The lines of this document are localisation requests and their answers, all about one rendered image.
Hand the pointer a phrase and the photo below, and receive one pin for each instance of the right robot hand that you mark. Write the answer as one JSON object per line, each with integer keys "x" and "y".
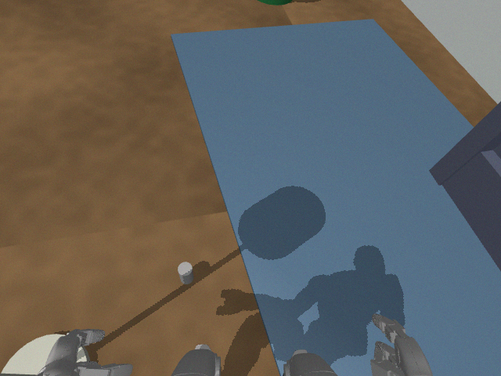
{"x": 406, "y": 359}

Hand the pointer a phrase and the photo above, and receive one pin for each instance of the floor lamp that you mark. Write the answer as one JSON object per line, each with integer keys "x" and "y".
{"x": 31, "y": 358}

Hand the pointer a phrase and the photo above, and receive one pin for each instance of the left robot arm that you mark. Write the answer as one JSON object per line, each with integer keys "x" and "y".
{"x": 59, "y": 368}

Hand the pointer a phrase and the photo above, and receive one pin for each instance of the left robot hand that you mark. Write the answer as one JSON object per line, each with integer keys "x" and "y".
{"x": 66, "y": 348}

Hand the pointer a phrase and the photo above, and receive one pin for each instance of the armchair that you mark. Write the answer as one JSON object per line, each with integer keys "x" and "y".
{"x": 471, "y": 175}

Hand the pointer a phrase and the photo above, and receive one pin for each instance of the can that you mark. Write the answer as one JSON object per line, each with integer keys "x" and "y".
{"x": 185, "y": 271}

